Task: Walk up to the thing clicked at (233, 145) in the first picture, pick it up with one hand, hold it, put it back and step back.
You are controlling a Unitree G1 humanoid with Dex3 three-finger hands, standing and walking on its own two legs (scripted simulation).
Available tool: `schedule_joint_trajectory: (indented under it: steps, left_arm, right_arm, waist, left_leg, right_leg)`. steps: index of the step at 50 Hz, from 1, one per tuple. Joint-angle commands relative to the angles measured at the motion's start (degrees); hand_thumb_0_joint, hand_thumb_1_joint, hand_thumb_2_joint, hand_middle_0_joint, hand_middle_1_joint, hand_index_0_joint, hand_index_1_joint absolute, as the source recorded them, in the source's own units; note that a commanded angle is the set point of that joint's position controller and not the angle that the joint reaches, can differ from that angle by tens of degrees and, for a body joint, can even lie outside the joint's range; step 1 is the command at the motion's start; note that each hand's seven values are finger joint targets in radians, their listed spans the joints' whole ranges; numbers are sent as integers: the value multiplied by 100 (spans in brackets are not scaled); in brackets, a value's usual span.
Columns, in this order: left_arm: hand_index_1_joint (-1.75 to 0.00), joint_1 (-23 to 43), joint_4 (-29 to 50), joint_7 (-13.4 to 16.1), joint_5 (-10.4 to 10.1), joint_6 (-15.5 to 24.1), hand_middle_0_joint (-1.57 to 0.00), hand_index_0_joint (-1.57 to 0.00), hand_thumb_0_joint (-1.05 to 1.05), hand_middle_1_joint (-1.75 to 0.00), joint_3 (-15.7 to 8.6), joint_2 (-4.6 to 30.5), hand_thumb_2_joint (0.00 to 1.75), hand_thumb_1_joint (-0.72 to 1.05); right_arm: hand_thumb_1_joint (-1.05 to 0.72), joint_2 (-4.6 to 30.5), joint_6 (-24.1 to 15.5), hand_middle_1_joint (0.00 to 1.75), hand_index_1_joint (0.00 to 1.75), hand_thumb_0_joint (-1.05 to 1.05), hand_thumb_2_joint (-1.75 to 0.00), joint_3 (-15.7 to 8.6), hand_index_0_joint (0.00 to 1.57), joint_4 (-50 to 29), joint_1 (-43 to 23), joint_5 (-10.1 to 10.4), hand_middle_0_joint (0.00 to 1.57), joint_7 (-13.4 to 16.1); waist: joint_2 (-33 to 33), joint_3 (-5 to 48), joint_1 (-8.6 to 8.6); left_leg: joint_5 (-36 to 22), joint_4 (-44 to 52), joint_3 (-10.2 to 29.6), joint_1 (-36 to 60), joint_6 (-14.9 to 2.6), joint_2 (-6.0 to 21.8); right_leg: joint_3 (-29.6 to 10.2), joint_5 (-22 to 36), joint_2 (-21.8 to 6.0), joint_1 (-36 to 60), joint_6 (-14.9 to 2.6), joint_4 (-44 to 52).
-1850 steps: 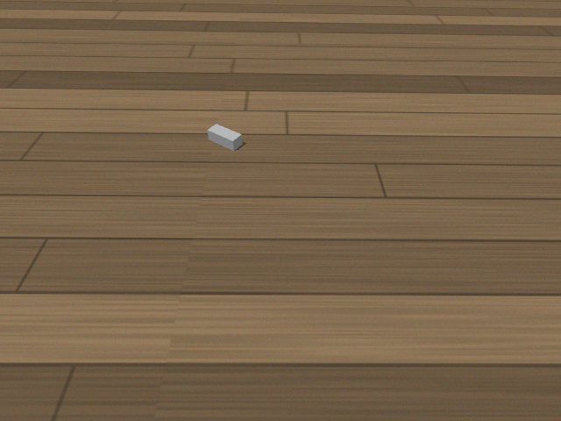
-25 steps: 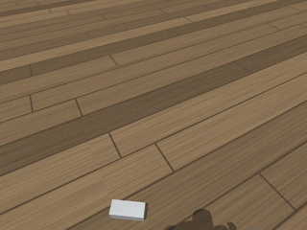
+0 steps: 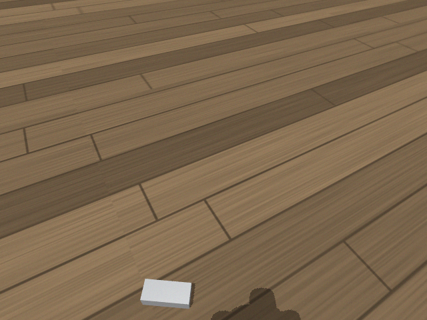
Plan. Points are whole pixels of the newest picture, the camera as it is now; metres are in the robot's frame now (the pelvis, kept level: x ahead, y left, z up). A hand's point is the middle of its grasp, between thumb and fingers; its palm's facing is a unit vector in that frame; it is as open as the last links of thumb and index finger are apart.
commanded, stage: walk up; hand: left
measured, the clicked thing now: (167, 293) +0.40 +0.16 -0.74
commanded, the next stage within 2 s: none
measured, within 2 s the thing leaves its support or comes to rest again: neither
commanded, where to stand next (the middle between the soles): +0.03 -0.03 m, yaw -4 degrees
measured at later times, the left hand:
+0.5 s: hand out of the picture +0.07 +0.26 -0.16, palm faces +0.01 -0.91 -0.41, open 7.4 cm
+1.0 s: hand out of the picture -0.05 +0.27 -0.16, palm faces +0.12 -0.90 -0.42, open 7.4 cm
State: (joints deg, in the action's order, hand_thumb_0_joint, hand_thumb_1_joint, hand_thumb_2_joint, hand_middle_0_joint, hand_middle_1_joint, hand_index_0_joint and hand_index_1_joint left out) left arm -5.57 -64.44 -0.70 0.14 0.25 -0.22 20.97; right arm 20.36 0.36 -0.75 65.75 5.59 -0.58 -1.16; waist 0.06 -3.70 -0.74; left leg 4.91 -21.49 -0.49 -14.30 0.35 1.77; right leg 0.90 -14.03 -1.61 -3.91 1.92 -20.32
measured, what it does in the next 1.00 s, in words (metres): steps on the spot: left foot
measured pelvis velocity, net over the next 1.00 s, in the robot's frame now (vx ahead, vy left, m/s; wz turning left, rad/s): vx -0.06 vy -0.01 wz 0.09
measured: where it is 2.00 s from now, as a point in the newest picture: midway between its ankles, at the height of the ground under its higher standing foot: outside the picture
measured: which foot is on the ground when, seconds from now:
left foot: down 0.00-0.58, up 0.60-0.92, down 0.94-1.00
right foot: down 0.00-0.96, up 0.98-1.00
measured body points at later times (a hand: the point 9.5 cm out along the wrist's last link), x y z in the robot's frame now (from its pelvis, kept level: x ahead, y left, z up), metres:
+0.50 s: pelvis -0.02 -0.01 -0.01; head +0.04 -0.02 +0.43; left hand +0.07 +0.31 -0.13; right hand +0.11 -0.32 -0.14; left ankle +0.08 +0.12 -0.74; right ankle -0.03 -0.14 -0.74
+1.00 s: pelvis -0.06 -0.01 -0.02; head -0.03 -0.02 +0.43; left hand -0.05 +0.32 -0.13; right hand +0.06 -0.31 -0.15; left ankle -0.08 +0.13 -0.74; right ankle -0.06 -0.14 -0.73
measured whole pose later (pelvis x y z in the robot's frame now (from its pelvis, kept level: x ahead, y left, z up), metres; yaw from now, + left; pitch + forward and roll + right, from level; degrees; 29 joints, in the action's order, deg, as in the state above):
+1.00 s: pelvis -0.06 -0.01 -0.02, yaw +5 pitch -3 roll +3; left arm -16.5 -50.7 -0.6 1.4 -0.4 -4.3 23.2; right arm 20.3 0.1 -3.3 55.0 10.8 -2.5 -1.7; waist -2.6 -6.5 3.0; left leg 18.0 -31.2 -0.2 -9.4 0.9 -1.8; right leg 2.0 -24.9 -6.4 -16.0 -0.9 -44.6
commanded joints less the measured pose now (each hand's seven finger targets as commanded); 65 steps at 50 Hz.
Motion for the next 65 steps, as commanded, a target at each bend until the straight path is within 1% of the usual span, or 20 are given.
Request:
schedule_joint_trajectory:
  steps: [1,15,19,26,28,30,32,36,41,44,46,47,49,50,51,54,60,61,63,65]
  left_arm:
    - [-30,145,238,101,2,136,-20,-20,0,-30,-240,1196,90,90]
    - [-30,178,209,133,32,161,-20,-20,0,-30,-248,1189,90,90]
    - [-30,-33,520,244,-82,1,-20,-20,0,-30,-411,1373,90,90]
    - [-30,-1013,739,229,-23,-258,-20,-20,0,-30,-497,1075,90,90]
    - [-30,-1498,701,222,31,-244,-20,-20,0,-30,-608,1258,90,90]
    - [-30,-788,1160,269,226,-111,-20,-20,0,-30,-812,2128,90,90]
    - [-30,-22,1541,310,300,-31,-20,-20,0,-30,-825,2218,90,90]
    - [-30,62,1652,354,268,116,-20,-20,0,-30,-747,1578,90,90]
    - [-30,-1128,1588,245,253,238,-20,-20,0,-30,-797,1487,90,90]
    - [-30,-1370,1656,111,201,165,-20,-20,0,-30,-870,1743,90,90]
    - [-30,-960,1799,44,135,109,-20,-20,0,-30,-775,1663,90,90]
    - [-30,-859,1913,38,118,93,-20,-20,0,-30,-659,1284,90,90]
    - [-30,-442,2106,79,93,82,-20,-20,0,-30,-564,961,90,90]
    - [-30,-158,2094,116,129,90,-20,-20,0,-30,-667,1406,90,90]
    - [-30,-382,2011,84,72,118,-20,-20,0,-30,-662,1488,90,90]
    - [-30,-1144,1651,-42,35,194,-20,-20,0,-30,-595,1258,90,90]
    - [-30,-1380,1291,123,57,305,-20,-20,0,-30,-572,1127,90,90]
    - [-30,-1388,1255,172,84,333,-20,-20,0,-30,-616,1306,90,90]
    - [-30,-1102,1429,237,143,392,-20,-20,0,-30,-699,1973,90,90]
    - [-30,-624,1545,237,155,330,-20,-20,0,-30,-702,1979,90,90]
  right_arm:
    - [-90,1211,-161,30,30,0,-90,-198,20,-411,-417,39,20,61]
    - [-90,1174,-100,30,30,0,-90,-232,20,-386,-452,51,20,71]
    - [-90,1451,84,30,30,0,-90,-442,20,-590,-321,121,20,87]
    - [-90,1662,343,30,30,0,-90,-649,20,-1448,-900,-48,20,74]
    - [-90,1495,429,30,30,0,-90,-654,20,-1727,-1306,-56,20,65]
    - [-90,951,455,30,30,0,-90,-520,20,-1858,-1141,-5,20,123]
    - [-90,1163,477,30,30,0,-90,-612,20,-1741,-272,-68,20,143]
    - [-90,1375,368,30,30,0,-90,-671,20,-1622,228,18,20,24]
    - [-90,1276,95,30,30,0,-90,-493,20,-1842,-370,-100,20,-40]
    - [-90,1202,-106,30,30,0,-90,-490,20,-1851,-320,-144,20,-48]
    - [-90,1052,-212,30,30,0,-90,-517,20,-1537,501,-144,20,-8]
    - [-90,1178,-258,30,30,0,-90,-604,20,-1381,974,-151,20,30]
    - [-90,2159,-293,30,30,0,-90,-767,20,-1489,1220,-208,20,103]
    - [-90,2273,-275,30,30,0,-90,-820,20,-1510,1101,-81,20,98]
    - [-90,2102,-262,30,30,0,-90,-785,20,-1619,720,-75,20,100]
    - [-90,1513,-287,30,30,0,-90,-550,20,-1866,235,-100,20,84]
    - [-90,1401,-55,30,30,0,-90,-449,20,-2001,-91,20,20,77]
    - [-90,1172,3,30,30,0,-90,-392,20,-2029,-22,90,20,84]
    - [-90,779,138,30,30,0,-90,-285,20,-2035,374,169,20,134]
    - [-90,1274,264,30,30,0,-90,-479,20,-1750,612,96,20,183]
  waist:
    - [277,534,54]
    - [-77,555,1]
    - [85,596,9]
    - [1247,1154,294]
    - [862,799,650]
    - [-1144,75,539]
    - [-968,227,83]
    - [-629,543,-35]
    - [-1106,694,722]
    - [-1384,165,663]
    - [-1022,272,129]
    - [-432,587,-116]
    - [1005,408,-370]
    - [886,-75,-429]
    - [801,-450,-154]
    - [1085,-411,115]
    - [1069,80,309]
    - [644,191,352]
    - [-963,525,203]
    - [-679,137,78]
  left_leg:
    - [487,496,815,509,-152,595]
    - [-307,246,634,878,-151,529]
    - [-2726,-446,542,838,-383,641]
    - [-420,-8,1471,-547,-1282,1430]
    - [-91,-1034,1118,-1041,-893,915]
    - [2617,-3411,841,-1811,-62,-934]
    - [2901,-4768,1245,-1530,-89,-684]
    - [1859,-4846,1172,-1699,97,-637]
    - [2332,-2380,644,-2156,131,-305]
    - [2761,-937,130,-1228,-20,-314]
    - [1134,209,-362,313,-120,-532]
    - [509,300,-6,1438,-189,-294]
    - [1314,719,3237,1707,-1202,1857]
    - [1830,845,3370,690,-1774,2237]
    - [1836,846,2909,193,-1793,2077]
    - [1135,398,1126,583,-1133,969]
    - [-434,-987,346,-419,-798,713]
    - [-94,-1460,210,-537,-563,500]
    - [2833,-2994,166,-957,-161,-345]
    - [3113,-3675,696,-421,-188,-83]
  right_leg:
    - [-408,234,-480,-401,-332,434]
    - [-395,606,-582,-493,-264,631]
    - [-99,2031,-418,-647,-306,-584]
    - [36,-1609,174,-407,-500,-2665]
    - [-515,-1116,-360,-574,-738,-1640]
    - [-2811,1169,-2161,-1299,-1291,402]
    - [-2736,1757,-2495,-1868,-1924,157]
    - [-1217,1315,-1294,-584,-1197,-411]
    - [-1452,-477,-1375,1398,-1358,-234]
    - [-1182,543,-1356,565,-1383,-514]
    - [-472,1051,-1048,-367,-1023,-1152]
    - [-124,1019,-775,-1075,-738,-2026]
    - [-33,-1950,254,-3221,-295,-3378]
    - [-561,-2082,-133,-2804,-352,-3707]
    - [-634,-1870,-262,-2614,-380,-3857]
    - [-267,-1229,-160,-2525,-341,-2786]
    - [297,530,181,-399,-241,-953]
    - [73,1026,95,-113,-290,-606]
    - [-2859,1230,-1882,-377,-1064,400]
    - [-2992,23,-1931,-1388,-1568,331]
